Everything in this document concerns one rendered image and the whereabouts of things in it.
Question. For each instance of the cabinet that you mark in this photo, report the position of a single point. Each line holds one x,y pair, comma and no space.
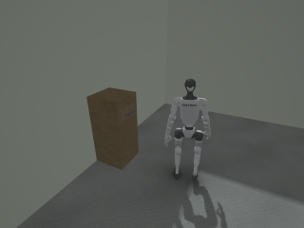
115,144

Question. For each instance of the robot right hand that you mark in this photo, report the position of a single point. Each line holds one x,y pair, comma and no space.
208,134

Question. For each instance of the left robot upper arm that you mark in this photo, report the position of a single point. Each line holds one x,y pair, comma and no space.
174,108

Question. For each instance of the robot left forearm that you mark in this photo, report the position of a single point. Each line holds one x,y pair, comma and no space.
169,126

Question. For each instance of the right robot upper arm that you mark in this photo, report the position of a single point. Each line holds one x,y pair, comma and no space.
204,109

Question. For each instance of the drawer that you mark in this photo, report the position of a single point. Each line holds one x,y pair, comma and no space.
126,110

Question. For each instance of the robot left hand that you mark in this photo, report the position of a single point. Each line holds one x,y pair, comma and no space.
166,137

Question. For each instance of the humanoid robot head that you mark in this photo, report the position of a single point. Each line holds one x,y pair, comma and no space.
189,83

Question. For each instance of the handle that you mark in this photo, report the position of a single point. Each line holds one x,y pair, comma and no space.
130,113
130,99

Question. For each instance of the robot right forearm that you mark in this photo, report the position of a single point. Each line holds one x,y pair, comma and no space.
207,125

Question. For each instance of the robot left foot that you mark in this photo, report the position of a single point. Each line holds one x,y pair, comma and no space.
177,176

